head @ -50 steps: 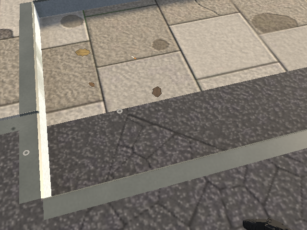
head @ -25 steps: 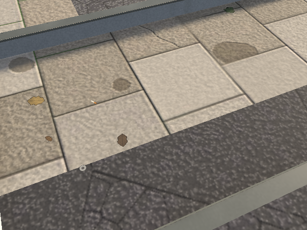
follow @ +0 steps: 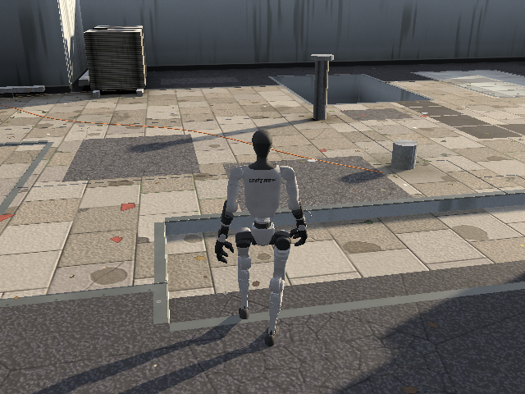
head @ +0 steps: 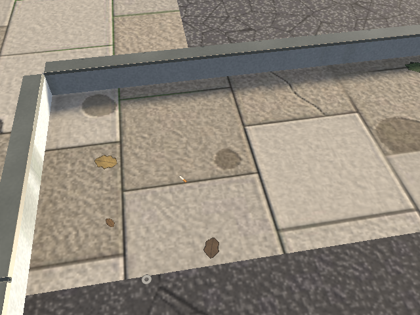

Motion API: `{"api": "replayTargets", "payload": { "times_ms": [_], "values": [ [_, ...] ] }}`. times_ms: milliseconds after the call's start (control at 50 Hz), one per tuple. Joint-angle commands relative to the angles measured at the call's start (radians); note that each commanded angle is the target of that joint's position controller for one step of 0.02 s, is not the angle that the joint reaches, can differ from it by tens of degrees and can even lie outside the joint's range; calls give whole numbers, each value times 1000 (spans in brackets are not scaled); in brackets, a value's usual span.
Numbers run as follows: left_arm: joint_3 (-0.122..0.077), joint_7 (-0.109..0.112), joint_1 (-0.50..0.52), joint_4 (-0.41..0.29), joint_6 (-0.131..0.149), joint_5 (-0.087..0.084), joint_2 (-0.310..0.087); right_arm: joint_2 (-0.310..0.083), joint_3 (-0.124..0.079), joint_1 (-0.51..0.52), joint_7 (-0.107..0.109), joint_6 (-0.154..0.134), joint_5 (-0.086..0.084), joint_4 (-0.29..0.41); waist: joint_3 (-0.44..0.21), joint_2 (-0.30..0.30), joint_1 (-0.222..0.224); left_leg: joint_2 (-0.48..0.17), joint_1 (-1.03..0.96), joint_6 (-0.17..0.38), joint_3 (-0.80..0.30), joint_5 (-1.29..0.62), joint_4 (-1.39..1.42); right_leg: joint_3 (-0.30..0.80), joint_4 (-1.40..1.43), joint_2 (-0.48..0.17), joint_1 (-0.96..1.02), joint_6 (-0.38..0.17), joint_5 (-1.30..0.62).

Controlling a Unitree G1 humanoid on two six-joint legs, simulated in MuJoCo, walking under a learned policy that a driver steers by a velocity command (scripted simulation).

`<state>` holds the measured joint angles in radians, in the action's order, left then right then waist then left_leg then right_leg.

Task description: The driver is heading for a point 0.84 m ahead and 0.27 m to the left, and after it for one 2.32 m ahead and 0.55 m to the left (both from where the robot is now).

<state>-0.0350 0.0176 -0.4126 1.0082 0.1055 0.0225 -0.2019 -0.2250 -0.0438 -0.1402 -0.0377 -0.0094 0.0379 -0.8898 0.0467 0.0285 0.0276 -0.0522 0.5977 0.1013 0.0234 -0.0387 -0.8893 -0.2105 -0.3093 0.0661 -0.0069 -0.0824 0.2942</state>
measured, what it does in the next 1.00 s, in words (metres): goes down, turning left: left foot, then right foot 0.14 m lower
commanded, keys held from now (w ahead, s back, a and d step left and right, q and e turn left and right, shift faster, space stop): w+q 0.98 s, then w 0.02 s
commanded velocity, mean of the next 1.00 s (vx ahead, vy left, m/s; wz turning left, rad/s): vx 0.50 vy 0.00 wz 0.56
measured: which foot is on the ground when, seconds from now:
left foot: up 0.00-0.12, down 0.14-0.62, up 0.64-1.00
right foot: down 0.00-0.16, up 0.18-0.60, down 0.62-1.00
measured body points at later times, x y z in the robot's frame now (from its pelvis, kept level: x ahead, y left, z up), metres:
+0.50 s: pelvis +0.25 +0.04 -0.03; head +0.27 +0.04 +0.42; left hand +0.41 +0.33 -0.11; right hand +0.28 -0.25 -0.16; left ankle +0.09 +0.09 -0.74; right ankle +0.46 -0.06 -0.73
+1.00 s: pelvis +0.52 +0.11 -0.15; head +0.54 +0.14 +0.30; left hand +0.34 +0.30 -0.29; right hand +0.84 +0.06 -0.23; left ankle +0.59 +0.25 -0.86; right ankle +0.46 -0.05 -0.88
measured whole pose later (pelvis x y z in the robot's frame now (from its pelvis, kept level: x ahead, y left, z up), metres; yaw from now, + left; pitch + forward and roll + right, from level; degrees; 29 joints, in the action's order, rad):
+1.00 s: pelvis +0.52 +0.11 -0.15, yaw +35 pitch +1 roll -2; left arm -0.05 0.00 -0.42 0.95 0.08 0.02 -0.24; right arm -0.24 -0.03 0.02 -0.07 -0.01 0.04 -0.73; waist 0.06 0.02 0.06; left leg -0.02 0.56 0.12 0.08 0.14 -0.65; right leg -0.24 -0.35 -0.02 0.03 0.02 0.40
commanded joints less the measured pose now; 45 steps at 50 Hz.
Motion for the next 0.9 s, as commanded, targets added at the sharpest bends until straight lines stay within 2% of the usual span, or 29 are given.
{"api": "replayTargets", "payload": {
  "times_ms": [20, 100, 140, 160, 180, 200, 220, 240, 280, 300, 320, 340, 360, 400, 480, 520, 560, 600, 620, 640, 660, 680, 700, 720, 740, 760, 820, 860, 900],
  "values": [
    [-22, 16, -76, -34, -3, 10, -126, -76, -20, 27, 1, -7, 10, 60, 27, -66, 3, -12, 87, 27, 8, 76, -71, 113, -30, -352, 77, -82, -671],
    [-36, 13, -28, -60, -25, 14, -170, -76, -33, -13, -8, 13, 11, 58, 16, -95, -31, 46, -84, 64, 83, 275, -8, 40, -200, -360, 50, -67, -983],
    [-45, 7, 75, -94, -28, -1, -203, -101, -52, -228, -3, 14, 6, -9, -68, -112, -142, 125, -463, 103, 141, 341, 71, -8, -496, -327, -170, -48, -1085],
    [-53, -2, 166, -120, -22, -16, -220, -143, -74, -412, 7, 6, 9, -64, -114, -52, -258, 126, -710, 146, 96, 249, 206, -7, -804, -278, -371, -18, -898],
    [-55, -14, 186, -163, -11, -11, -149, -260, -106, -370, 17, 8, -13, -64, -62, 309, -219, -95, -813, 244, -300, 116, 421, -21, -1244, -56, -699, 53, 100],
    [-44, -16, 178, -208, 7, -1, -150, -253, -83, -340, 17, -17, -44, -28, -56, 165, -146, -216, -822, 354, -601, -208, 483, 181, -1265, -57, -885, 65, 210],
    [-43, -16, 206, -231, 16, -8, -154, -255, -87, -329, 34, -19, -42, -19, -47, 111, -137, -278, -756, 373, -666, -35, 549, 265, -1167, -97, -891, 88, 195],
    [-56, -14, 195, -211, 10, -18, -188, -201, -74, -244, 42, -20, -28, -4, 54, -30, -66, -268, -609, 329, -616, 24, 525, 284, -1053, -147, -861, 97, 153],
    [-51, -22, 248, -212, -29, 17, -164, -201, -66, -155, 53, -32, -21, 32, 73, -103, -14, -186, -414, 246, -466, 76, 560, 261, -809, -170, -684, 108, 134],
    [-42, -26, 261, -223, -52, 28, -139, -213, -69, -143, 52, -41, -21, 23, 77, -80, -1, -141, -305, 226, -385, 82, 605, 219, -690, -154, -550, 116, 101],
    [-38, -32, 230, -198, -68, 38, -117, -225, -73, -158, 47, -53, -3, 10, 67, -35, -7, -126, -297, 227, -350, 41, 580, 189, -721, -144, -507, 102, -45],
    [-38, -37, 244, -203, -74, 32, -119, -210, -70, -182, 42, -62, -14, 3, 52, -23, -15, -103, -299, 216, -331, 0, 578, 190, -691, -145, -498, 90, -120],
    [-52, -36, 363, -246, -64, 15, -153, -188, -63, -237, 46, -79, -22, -24, 87, -27, -60, -68, -379, 196, -341, 141, 557, 242, -595, -160, -634, 85, -273],
    [-42, -45, 451, -287, -50, 19, -147, -177, -60, -254, 49, -90, -20, -28, 77, -3, -88, -17, -393, 172, -334, 286, 546, 239, -390, -143, -642, 82, -439],
    [-26, -79, 429, -284, -51, 0, -102, -152, -48, -225, 46, -73, -8, -4, 19, 20, -96, 25, -227, 103, -283, 427, 423, 212, -251, -93, -314, 58, -703],
    [-20, -69, 437, -300, -46, 8, -108, -152, -46, -285, 52, -71, 0, -5, 33, 20, -115, 32, -276, 84, -313, 477, 308, 224, -166, -86, -282, 75, -694],
    [-26, -52, 351, -270, -28, 12, -130, -163, -45, -297, 76, -59, 7, -2, 43, 6, -81, 54, -399, 77, -337, 419, 111, 265, 6, -120, -266, 85, -705],
    [-54, -28, 93, -177, -10, 26, -182, -174, -48, -295, 84, -30, -15, -9, -30, -79, 26, 119, -364, 67, -253, 287, -310, 237, 143, -153, -8, 84, -800],
    [-69, -27, -44, -140, -10, 31, -220, -137, -46, -290, 77, -23, -34, 2, -97, -140, 75, 181, -150, 54, -199, 631, -634, 319, 42, -248, 220, 48, -872],
    [-55, -46, -112, -149, -1, 49, -230, -63, -36, -418, 84, -19, -77, 21, -250, -197, -6, 176, 133, 33, -170, 897, -876, 382, -370, -413, 538, 57, -1348],
    [-60, -60, -136, -155, -5, 30, -217, -80, -24, -465, 97, -21, -74, 12, -340, -214, 7, 108, 311, 37, -151, 815, -947, 485, -424, -510, 628, 5, -1211],
    [-73, -55, -106, -173, -13, 20, -222, -99, -21, -399, 99, -17, -38, 18, -322, -199, 33, 80, 387, 27, -107, 689, -1033, 578, -291, -542, 481, -78, -715],
    [-82, -36, -22, -184, -16, 20, -246, -101, -16, -290, 78, -11, -6, 68, -286, -269, 22, 48, 457, 8, -58, 582, -1064, 763, -85, -595, 316, -188, -53],
    [-52, -28, 51, -201, -2, 5, -166, -163, -34, -57, 59, -14, 13, 125, -89, -117, 40, -9, 468, -8, -127, 442, -822, 677, 30, -556, 91, -159, 32],
    [-46, -23, 46, -175, 9, 10, -162, -160, -39, 16, 34, -9, 16, 150, 23, -116, 29, -25, 400, -25, -144, 411, -726, 642, 49, -530, -74, -144, -95],
    [-37, -18, 78, -148, 14, 8, -145, -121, -29, 38, 10, 0, -6, 167, 99, -81, -38, -36, 283, -57, -146, 331, -510, 487, 109, -436, -248, -96, -202],
    [-30, -12, 148, -141, 29, -5, -131, -46, -7, -41, -28, 0, 2, 147, 19, -178, -101, -22, -3, -64, -74, 75, -146, 228, 107, -308, -339, -64, -455],
    [-32, -21, 146, -145, 29, -18, -133, -33, 5, -5, -38, -6, -14, 151, -12, -165, -90, -7, -101, -34, -23, -3, 33, 146, 114, -294, -302, -49, -536],
    [-38, -21, 87, -131, 16, -20, -148, -35, 10, 89, -38, -1, -10, 175, 0, -137, -47, 2, -87, -12, 29, 27, 129, 119, 119, -312, -186, -35, -529]
  ]
}}
Velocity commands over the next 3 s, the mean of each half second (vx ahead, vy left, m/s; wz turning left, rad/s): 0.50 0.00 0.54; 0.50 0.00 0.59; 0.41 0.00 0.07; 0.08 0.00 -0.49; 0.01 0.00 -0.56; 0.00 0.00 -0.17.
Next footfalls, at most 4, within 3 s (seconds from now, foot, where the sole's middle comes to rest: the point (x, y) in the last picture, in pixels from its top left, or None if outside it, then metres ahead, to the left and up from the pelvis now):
0.14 left None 0.13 0.10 -0.78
0.62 right None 0.50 -0.04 -0.92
1.04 left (149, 292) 0.62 0.27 -0.92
1.58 right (150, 228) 0.88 0.30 -0.92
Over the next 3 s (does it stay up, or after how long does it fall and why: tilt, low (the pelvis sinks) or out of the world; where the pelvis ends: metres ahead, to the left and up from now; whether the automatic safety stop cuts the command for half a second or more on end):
stays up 0.73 0.33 -0.14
